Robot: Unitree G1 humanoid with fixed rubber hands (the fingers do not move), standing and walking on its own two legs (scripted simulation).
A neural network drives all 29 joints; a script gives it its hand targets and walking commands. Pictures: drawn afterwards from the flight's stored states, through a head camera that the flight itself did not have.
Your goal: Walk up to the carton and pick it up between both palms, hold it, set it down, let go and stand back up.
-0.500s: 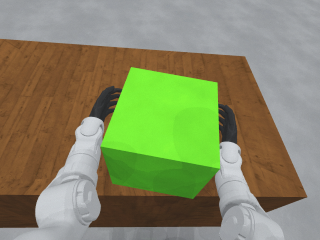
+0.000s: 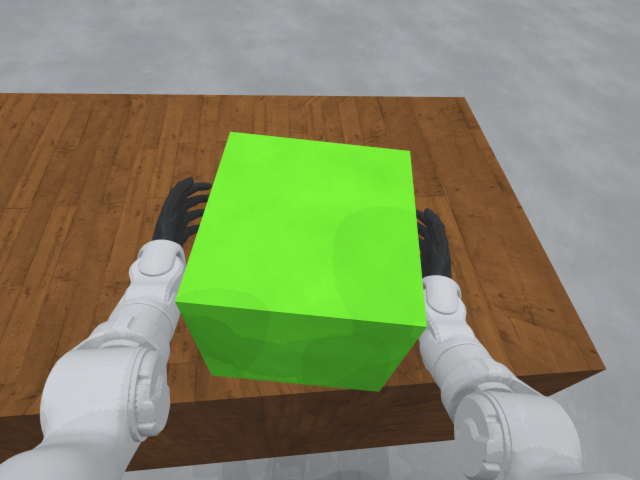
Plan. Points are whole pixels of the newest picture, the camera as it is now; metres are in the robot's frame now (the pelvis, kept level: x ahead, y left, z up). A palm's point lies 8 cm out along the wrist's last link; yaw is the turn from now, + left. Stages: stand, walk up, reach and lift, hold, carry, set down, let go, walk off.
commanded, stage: set down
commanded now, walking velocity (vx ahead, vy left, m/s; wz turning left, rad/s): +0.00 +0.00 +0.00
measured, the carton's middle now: (307, 266) +0.41 +0.00 +0.00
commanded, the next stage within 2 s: none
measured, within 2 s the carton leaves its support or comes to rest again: neither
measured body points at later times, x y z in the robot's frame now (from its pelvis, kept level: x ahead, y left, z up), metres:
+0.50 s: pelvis -0.01 +0.01 -0.02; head +0.05 +0.03 +0.43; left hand +0.45 +0.23 +0.06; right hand +0.41 -0.21 +0.06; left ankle +0.01 +0.09 -0.73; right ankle +0.01 -0.14 -0.73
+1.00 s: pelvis -0.02 -0.01 +0.00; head -0.01 +0.02 +0.45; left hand +0.46 +0.22 +0.18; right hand +0.40 -0.22 +0.15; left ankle +0.01 +0.09 -0.73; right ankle +0.01 -0.14 -0.73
